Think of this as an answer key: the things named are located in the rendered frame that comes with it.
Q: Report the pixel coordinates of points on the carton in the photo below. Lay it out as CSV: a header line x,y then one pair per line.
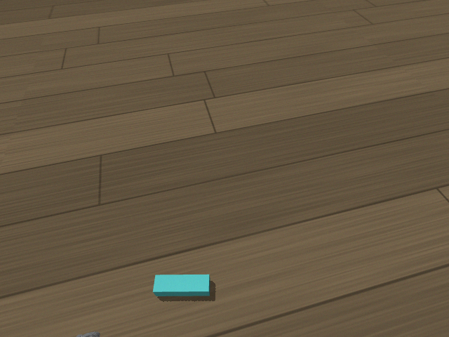
x,y
182,285

